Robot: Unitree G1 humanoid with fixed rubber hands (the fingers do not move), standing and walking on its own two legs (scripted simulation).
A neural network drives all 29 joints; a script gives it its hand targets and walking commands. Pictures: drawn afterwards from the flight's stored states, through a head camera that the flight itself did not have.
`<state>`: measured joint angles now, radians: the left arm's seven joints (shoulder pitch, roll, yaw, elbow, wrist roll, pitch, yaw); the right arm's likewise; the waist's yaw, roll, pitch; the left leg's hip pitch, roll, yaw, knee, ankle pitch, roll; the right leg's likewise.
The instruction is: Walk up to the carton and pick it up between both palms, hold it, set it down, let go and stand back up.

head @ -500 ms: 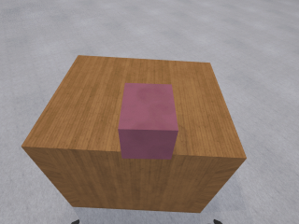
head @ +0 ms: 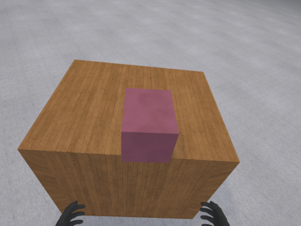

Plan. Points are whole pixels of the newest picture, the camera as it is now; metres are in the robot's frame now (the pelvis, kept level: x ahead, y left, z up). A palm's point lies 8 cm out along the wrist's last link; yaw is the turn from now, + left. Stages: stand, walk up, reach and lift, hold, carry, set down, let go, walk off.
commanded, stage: reach and lift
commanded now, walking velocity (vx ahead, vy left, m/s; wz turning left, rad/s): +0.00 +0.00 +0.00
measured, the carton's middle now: (147, 124) +0.49 +0.03 -0.01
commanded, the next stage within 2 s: none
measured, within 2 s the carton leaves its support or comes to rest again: neither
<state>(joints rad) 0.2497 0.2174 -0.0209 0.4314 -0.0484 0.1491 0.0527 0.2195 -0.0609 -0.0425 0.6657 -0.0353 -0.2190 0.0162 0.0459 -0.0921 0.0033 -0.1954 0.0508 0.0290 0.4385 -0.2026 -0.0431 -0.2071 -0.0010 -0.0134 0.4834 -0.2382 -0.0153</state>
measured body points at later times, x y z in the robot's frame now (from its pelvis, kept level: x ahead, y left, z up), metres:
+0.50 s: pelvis +0.03 +0.02 +0.01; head +0.01 +0.04 +0.46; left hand +0.21 +0.23 -0.02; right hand +0.22 -0.18 -0.01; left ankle +0.02 +0.15 -0.74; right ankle +0.02 -0.11 -0.74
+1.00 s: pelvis +0.05 +0.01 +0.01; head +0.03 +0.03 +0.46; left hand +0.27 +0.23 +0.03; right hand +0.28 -0.16 +0.04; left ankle +0.02 +0.15 -0.74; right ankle +0.02 -0.11 -0.74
